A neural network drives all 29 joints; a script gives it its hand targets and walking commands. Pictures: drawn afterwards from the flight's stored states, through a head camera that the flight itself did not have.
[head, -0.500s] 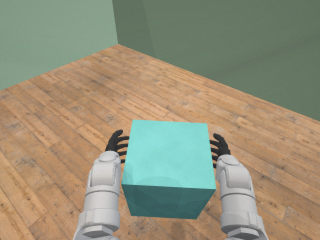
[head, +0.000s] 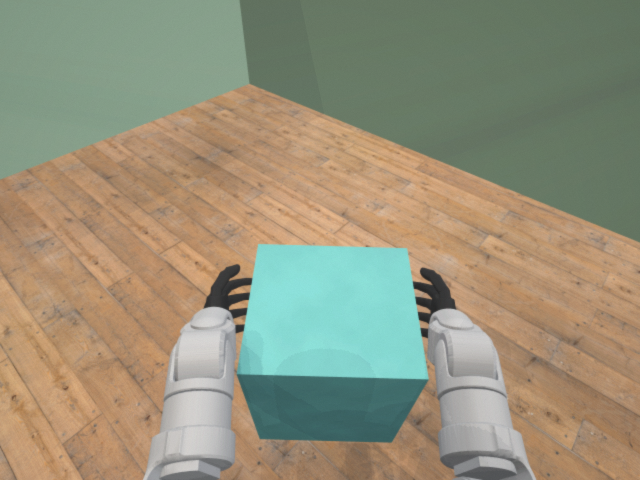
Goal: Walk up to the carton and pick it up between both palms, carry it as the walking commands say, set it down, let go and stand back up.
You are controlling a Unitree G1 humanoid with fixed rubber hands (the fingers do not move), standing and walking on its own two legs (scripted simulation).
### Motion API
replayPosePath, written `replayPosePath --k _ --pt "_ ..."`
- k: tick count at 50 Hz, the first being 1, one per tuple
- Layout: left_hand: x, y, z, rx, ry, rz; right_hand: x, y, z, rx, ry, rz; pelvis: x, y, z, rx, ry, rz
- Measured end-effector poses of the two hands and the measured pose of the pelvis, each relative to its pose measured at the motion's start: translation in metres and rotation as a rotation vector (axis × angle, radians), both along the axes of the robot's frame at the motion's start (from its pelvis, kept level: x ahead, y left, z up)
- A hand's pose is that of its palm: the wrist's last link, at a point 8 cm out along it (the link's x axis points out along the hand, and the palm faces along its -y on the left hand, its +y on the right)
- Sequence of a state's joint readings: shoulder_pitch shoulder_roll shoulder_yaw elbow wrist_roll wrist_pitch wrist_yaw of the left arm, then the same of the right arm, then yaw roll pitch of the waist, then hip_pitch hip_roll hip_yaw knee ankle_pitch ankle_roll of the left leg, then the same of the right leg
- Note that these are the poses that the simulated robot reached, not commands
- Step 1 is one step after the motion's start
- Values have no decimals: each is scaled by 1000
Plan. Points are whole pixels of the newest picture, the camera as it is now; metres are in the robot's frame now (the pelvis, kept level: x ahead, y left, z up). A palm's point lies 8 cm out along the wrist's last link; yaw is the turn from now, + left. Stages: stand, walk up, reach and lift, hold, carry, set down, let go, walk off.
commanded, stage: reach and lift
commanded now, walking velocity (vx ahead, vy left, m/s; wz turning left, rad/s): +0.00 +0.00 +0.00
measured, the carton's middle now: (329, 349) +0.30 +0.00 -0.02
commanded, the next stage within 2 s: hold in 0.56 s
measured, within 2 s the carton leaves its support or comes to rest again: neither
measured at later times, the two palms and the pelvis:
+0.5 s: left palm (214, 326) +0.29 +0.15 +0.05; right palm (439, 329) +0.29 -0.14 +0.05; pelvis +0.00 +0.00 +0.00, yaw +0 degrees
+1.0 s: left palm (214, 331) +0.28 +0.14 +0.06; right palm (442, 336) +0.28 -0.14 +0.05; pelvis -0.01 +0.00 +0.00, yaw +0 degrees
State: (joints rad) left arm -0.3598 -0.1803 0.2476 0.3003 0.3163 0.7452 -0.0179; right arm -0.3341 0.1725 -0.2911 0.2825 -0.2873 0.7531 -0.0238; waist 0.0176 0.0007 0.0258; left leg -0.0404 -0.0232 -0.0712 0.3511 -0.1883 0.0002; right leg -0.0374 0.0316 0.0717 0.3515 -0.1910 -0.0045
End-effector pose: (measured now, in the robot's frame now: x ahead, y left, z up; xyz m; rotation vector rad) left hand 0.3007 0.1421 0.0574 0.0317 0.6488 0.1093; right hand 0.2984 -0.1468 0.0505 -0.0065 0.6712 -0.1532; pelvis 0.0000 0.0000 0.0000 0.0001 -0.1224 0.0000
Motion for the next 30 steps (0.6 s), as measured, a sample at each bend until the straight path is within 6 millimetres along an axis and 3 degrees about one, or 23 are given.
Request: replayPosePath --k 15,30 --pt "-3 3 -2 14 5 -6 -1 3 -2 -16 8 19 5 0 1 0 3 0" --pt "-10 4 -2 19 3 -20 -12 4 -3 -16 7 9 -1 6 0 0 -8 -6"
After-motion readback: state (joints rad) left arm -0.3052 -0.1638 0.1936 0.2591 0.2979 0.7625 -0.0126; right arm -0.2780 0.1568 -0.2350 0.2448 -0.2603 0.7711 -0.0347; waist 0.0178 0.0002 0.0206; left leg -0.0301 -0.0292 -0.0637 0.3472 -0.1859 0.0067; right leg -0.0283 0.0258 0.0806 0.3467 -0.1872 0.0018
